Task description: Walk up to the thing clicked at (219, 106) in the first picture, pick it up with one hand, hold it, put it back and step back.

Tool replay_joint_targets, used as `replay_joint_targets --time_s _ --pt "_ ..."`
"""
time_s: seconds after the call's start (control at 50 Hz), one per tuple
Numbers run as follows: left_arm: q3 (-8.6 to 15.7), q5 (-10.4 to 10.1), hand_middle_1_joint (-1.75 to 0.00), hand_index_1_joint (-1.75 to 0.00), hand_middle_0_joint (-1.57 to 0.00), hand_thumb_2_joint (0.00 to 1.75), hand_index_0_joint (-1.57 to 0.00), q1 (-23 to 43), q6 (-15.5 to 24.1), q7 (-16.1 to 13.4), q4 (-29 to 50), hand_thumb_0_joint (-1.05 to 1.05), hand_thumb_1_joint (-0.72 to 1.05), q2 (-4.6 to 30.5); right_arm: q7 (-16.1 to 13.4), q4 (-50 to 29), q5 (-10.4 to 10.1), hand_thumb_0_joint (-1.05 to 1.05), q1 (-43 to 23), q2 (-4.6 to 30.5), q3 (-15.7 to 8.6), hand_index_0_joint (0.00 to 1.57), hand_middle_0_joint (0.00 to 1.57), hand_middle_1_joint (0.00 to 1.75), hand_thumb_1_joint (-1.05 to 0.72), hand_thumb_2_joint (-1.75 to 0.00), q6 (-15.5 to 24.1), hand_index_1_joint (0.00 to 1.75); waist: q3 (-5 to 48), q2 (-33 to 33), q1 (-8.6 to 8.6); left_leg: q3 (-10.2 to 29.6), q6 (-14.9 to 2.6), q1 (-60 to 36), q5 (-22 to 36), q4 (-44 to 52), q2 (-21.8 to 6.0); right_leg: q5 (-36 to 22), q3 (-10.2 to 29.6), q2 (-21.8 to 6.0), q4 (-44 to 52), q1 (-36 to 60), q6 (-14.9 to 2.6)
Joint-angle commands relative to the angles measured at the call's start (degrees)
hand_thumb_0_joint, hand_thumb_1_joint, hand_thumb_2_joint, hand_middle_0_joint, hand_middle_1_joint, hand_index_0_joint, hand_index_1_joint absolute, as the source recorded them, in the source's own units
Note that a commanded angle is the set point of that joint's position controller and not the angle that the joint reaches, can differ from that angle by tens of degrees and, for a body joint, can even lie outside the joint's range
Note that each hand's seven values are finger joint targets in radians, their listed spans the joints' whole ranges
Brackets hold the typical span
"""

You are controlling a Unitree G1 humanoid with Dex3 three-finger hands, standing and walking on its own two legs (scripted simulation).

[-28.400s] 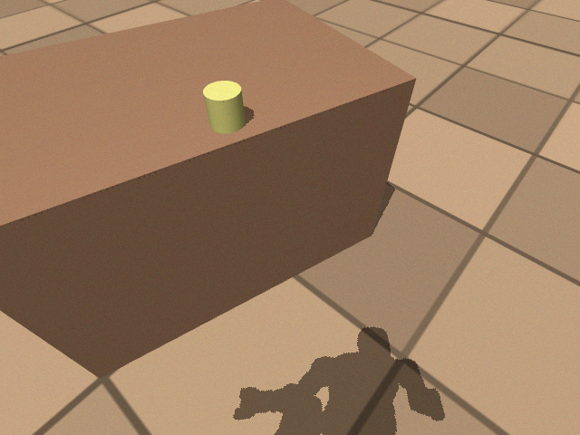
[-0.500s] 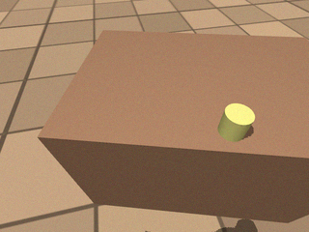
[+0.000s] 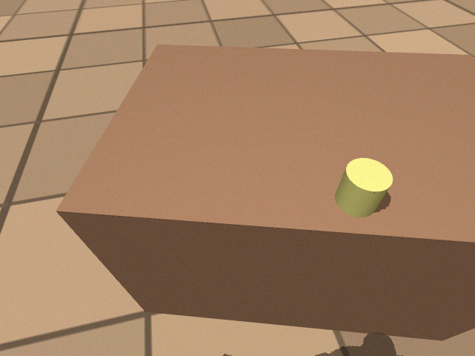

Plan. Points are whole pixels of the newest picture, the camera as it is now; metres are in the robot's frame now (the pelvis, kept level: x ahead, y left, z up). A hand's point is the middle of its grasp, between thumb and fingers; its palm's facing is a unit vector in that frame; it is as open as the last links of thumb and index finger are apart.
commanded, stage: stand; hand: right
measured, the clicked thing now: (361, 188) +0.43 -0.22 +0.01
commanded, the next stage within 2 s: step back in 0.90 s
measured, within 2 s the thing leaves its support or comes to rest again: neither
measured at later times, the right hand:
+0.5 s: hand out of the picture +0.07 -0.25 -0.16, palm faces -0.02 +0.94 -0.34, open 7.4 cm
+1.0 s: hand out of the picture +0.07 -0.26 -0.16, palm faces -0.01 +0.94 -0.35, open 7.4 cm
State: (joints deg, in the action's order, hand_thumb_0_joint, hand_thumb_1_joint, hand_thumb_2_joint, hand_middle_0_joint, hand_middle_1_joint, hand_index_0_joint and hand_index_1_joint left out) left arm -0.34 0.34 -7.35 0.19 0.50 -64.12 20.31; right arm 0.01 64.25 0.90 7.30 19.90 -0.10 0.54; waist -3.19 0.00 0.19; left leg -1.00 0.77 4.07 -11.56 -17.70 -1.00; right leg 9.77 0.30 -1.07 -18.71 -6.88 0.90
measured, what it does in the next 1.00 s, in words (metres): stands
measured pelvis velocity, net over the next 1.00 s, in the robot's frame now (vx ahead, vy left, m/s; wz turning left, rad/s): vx -0.01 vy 0.00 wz -0.01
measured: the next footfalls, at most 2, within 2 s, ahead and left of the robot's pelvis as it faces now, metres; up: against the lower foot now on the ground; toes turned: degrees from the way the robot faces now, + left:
left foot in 1.30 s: -0.07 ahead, +0.14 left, +0.00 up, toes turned -2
right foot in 1.70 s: -0.12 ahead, -0.08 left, +0.00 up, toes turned -1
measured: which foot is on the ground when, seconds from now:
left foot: down 0.00-1.00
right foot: down 0.00-1.00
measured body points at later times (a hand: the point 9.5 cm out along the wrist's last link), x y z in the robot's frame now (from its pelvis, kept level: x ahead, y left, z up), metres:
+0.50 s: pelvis +0.00 +0.00 +0.00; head +0.01 +0.00 +0.45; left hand +0.07 +0.30 -0.13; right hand +0.07 -0.30 -0.13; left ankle -0.02 +0.13 -0.75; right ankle +0.01 -0.13 -0.75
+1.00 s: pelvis -0.01 +0.00 -0.01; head +0.02 +0.00 +0.44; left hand +0.08 +0.31 -0.13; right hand +0.07 -0.31 -0.14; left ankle -0.02 +0.13 -0.75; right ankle +0.01 -0.13 -0.75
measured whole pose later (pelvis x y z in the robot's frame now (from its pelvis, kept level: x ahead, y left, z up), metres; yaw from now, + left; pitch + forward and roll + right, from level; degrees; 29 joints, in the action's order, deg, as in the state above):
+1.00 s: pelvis -0.01 +0.00 -0.01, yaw -1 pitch -2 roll +0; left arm 1.3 -0.5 -6.1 -0.5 0.0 -60.4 21.3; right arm 0.2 62.0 0.1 5.1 20.3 -1.3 -0.8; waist -6.1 0.4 0.2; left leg -1.5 0.7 7.8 -13.5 -23.3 -1.4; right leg 11.1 0.9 -0.6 -23.7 -10.7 0.6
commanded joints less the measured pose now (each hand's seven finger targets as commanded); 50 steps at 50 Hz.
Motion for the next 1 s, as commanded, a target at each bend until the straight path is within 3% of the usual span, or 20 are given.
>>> replay_joint_targets --time_s 0.0,0.32,0.46,0.76,0.86,0.88,0.9,0.98 --pt "2.32 0.21 -0.3 -0.3 -0.2 0.9 -0.2 1.65 1.41 -0.99 3.07 0.0 0.9 11.91 -0.64 -3.23 -0.36 0.0 -1.73 12.62 -2.19 0.2 0.2 0.3 -0.9 -0.9 1.2 0.3 4.89 -0.17 0.01 4.82 -1.77 -0.4 9.42 2.54 -6.89 -10.23 4.69 -6.53 2.12 1.38 -2.12" --pt "2.52 0.18 -0.3 -0.3 -0.2 0.9 -0.2 2.6 1.4 -1.18 3.3 0.0 0.9 12.3 -0.66 -3.43 -0.29 0.0 -1.54 12.33 -2.34 0.2 0.2 0.3 -0.9 -0.9 1.13 0.3 4.48 0.37 -0.31 4.61 -1.52 -0.14 10.13 2.78 -6.87 -10.68 4.5 -6.51 1.84 1.29 -2.23" --pt "2.33 0.22 -0.3 -0.3 -0.2 0.9 -0.2 2.33 1.49 -1.14 3.38 0.0 0.9 12.05 -0.56 -3.32 -0.26 0.0 -1.5 12.26 -2.37 0.2 0.2 0.3 -0.9 -0.9 1.04 0.3 3.66 0.35 -0.27 4.6 -1.46 0.59 7.53 3.04 -6.65 -8.7 4.67 -6.4 2.64 0.82 -2.03" --pt "2.29 0.19 -0.3 -0.3 -0.2 0.9 -0.2 1.88 1.44 -1.12 3.16 0.0 0.9 11.91 -0.54 -3.43 -0.4 0.0 -1.87 12.31 -2.4 0.2 0.2 0.3 -0.9 -0.9 1.1 0.3 4.32 0.24 -0.1 4.66 -1.59 -0.58 9.4 2.9 -7.01 -9.98 4.54 -6.24 1.89 0.8 -2.2" --pt "2.37 0.12 -0.3 -0.3 -0.2 0.9 -0.2 2.02 1.53 -1.16 3.29 0.0 0.9 12.14 -0.55 -3.38 -0.4 0.0 -1.43 12.35 -2.4 0.2 0.2 0.3 -0.9 -0.9 1.02 0.3 4.29 0.22 -0.27 4.35 -1.71 -0.31 9.33 2.69 -6.83 -11.22 4.87 -6.44 2.08 1.32 -2.1" --pt "4.91 -0.58 -0.3 -0.3 -0.2 0.9 -0.2 2.62 0.8 -1.45 5.49 0.0 0.9 15.7 -0.51 -3.9 -0.64 0.0 -3.09 15.15 -3.74 0.2 0.2 0.3 -0.9 -0.9 0.0 0.3 -1.3 1.08 0.18 4.98 -2.66 3.41 17.41 -2.57 -6.42 -19.94 4.91 -5.08 -3.29 -3.27 -2.1" --pt "4.92 -0.79 -0.3 -0.3 -0.2 0.9 -0.2 1.9 0.47 -1.65 6.19 0.0 0.9 15.46 -0.58 -4.71 -1.11 0.0 -2.19 14.76 -3.87 0.2 0.2 0.3 -0.9 -0.9 -0.35 0.3 0.62 0.8 0.13 4.3 -3.02 2.5 20.8 -4.4 -6.65 -21.96 4.43 -4.98 -4.95 -3.13 -2.73" --pt "5.17 -0.69 -0.3 -0.3 -0.2 0.9 -0.2 1.79 -0.27 -1.75 8.87 0.0 0.9 14.06 -0.45 -6.56 -1.37 0.0 -1.74 14.71 -4.64 0.2 0.2 0.3 -0.9 -0.9 -1.19 0.3 6.04 -0.42 -0.45 3.76 -4.42 3.22 18.42 -8.42 -6.13 -20.48 4.4 -4.97 -8.07 -2.19 -4.72"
